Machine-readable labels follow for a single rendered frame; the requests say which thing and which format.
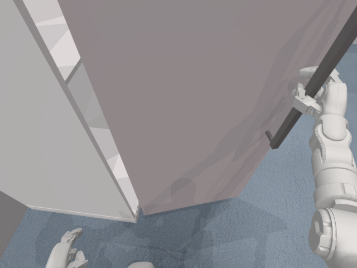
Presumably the robot right hand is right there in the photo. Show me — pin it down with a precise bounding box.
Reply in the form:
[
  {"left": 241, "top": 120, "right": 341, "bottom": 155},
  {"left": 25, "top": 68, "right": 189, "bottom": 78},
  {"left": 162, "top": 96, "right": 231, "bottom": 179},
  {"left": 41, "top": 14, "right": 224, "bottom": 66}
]
[{"left": 291, "top": 66, "right": 348, "bottom": 121}]

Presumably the fridge door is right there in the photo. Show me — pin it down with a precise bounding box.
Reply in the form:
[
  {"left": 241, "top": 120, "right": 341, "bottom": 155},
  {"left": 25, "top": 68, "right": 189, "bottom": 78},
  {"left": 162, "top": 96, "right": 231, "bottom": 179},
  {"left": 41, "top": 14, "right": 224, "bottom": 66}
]
[{"left": 57, "top": 0, "right": 357, "bottom": 216}]

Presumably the robot right forearm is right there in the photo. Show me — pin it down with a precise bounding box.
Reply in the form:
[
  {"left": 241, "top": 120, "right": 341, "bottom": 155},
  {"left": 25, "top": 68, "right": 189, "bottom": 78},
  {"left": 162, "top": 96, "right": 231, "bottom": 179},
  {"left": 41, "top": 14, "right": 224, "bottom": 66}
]
[{"left": 309, "top": 114, "right": 357, "bottom": 213}]

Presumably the robot left hand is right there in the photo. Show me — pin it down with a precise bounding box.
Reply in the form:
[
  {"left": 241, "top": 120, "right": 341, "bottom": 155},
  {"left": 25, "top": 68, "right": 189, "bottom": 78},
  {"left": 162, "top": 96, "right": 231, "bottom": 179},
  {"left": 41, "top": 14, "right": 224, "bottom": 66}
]
[{"left": 45, "top": 228, "right": 88, "bottom": 268}]

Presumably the handle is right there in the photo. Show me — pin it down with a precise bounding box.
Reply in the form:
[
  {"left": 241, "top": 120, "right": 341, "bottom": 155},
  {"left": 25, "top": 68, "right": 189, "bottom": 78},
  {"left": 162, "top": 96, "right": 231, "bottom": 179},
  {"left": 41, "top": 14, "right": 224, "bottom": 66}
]
[{"left": 265, "top": 6, "right": 357, "bottom": 149}]

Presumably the robot right upper arm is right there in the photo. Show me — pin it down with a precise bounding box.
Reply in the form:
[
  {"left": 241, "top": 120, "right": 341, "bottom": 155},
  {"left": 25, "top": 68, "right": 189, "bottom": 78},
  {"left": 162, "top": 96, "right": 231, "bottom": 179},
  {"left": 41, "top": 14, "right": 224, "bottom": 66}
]
[{"left": 308, "top": 207, "right": 357, "bottom": 268}]

